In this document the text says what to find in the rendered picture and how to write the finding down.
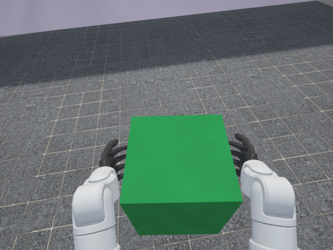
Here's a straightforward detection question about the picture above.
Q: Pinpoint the robot right hand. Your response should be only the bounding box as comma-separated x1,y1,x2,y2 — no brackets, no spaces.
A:
228,133,258,177

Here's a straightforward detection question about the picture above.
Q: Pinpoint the robot left hand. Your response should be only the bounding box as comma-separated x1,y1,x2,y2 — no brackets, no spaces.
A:
99,139,127,181

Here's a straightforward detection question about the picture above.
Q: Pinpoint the right robot forearm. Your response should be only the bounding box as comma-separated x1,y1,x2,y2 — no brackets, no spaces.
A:
240,160,300,250

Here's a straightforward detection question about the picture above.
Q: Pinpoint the left robot forearm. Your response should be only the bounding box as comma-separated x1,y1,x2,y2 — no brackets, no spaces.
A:
72,166,120,250

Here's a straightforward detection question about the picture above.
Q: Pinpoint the carton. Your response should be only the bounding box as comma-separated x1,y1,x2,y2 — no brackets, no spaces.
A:
120,115,243,235

